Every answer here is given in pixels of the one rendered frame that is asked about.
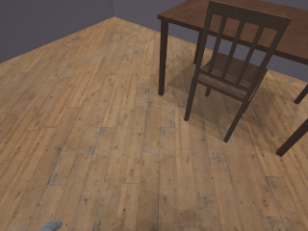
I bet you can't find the table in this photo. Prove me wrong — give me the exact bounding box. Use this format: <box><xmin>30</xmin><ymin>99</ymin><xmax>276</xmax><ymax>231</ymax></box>
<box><xmin>157</xmin><ymin>0</ymin><xmax>308</xmax><ymax>157</ymax></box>

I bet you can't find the left robot hand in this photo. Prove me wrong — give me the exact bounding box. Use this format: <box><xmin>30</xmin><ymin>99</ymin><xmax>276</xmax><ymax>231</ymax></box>
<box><xmin>39</xmin><ymin>220</ymin><xmax>63</xmax><ymax>231</ymax></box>

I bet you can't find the chair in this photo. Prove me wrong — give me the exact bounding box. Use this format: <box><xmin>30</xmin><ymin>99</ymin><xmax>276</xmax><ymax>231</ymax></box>
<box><xmin>184</xmin><ymin>0</ymin><xmax>292</xmax><ymax>143</ymax></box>

